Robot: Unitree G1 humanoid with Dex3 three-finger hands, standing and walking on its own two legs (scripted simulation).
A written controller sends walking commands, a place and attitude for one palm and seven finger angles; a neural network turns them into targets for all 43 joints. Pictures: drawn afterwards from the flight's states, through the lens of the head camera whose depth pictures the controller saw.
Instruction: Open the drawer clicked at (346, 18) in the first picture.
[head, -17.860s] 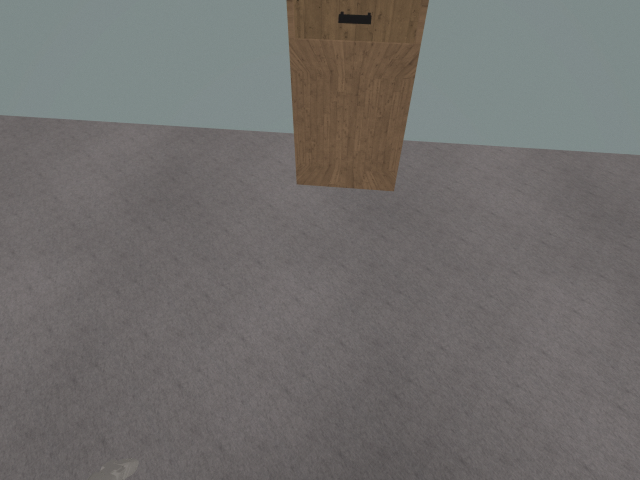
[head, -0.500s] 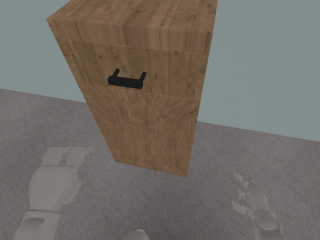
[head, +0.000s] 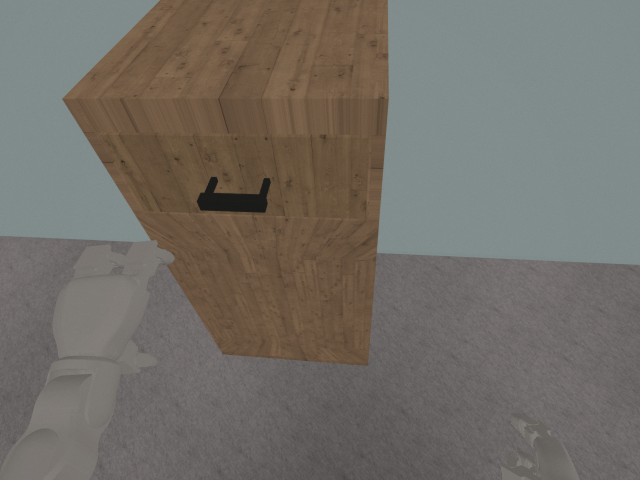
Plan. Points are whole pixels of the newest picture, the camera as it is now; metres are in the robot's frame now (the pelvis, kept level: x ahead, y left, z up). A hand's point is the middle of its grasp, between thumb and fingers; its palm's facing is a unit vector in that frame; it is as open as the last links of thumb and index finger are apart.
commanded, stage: raise the hand with hooked fingers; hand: left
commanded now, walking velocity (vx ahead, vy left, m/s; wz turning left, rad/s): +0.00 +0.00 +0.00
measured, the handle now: (236, 193) +0.53 +0.21 +0.03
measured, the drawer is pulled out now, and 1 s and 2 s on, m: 0.00 0.00 0.00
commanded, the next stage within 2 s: move the hooked fingers above the handle in 0.78 s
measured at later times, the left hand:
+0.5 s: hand (108, 250) +0.31 +0.28 +0.15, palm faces +0.04 -0.06 -1.00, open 13.8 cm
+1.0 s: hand (143, 270) +0.30 +0.24 +0.13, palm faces -0.01 -0.06 -1.00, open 13.8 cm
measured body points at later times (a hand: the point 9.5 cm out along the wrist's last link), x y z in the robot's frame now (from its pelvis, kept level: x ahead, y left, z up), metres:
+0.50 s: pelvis +0.00 +0.02 +0.02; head +0.02 -0.01 +0.47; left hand +0.30 +0.28 +0.20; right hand +0.20 -0.18 -0.09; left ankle -0.01 +0.12 -0.72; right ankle -0.01 -0.10 -0.72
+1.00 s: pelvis -0.01 +0.00 +0.02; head +0.01 -0.05 +0.47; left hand +0.30 +0.24 +0.18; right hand +0.20 -0.22 -0.10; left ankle -0.01 +0.12 -0.72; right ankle -0.01 -0.11 -0.72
